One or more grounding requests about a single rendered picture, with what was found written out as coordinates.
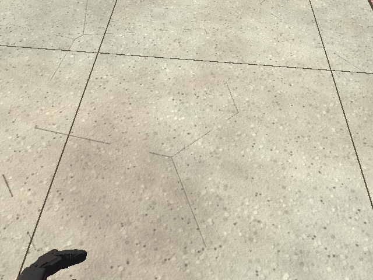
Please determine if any left robot hand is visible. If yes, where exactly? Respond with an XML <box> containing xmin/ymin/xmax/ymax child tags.
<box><xmin>18</xmin><ymin>249</ymin><xmax>87</xmax><ymax>280</ymax></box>

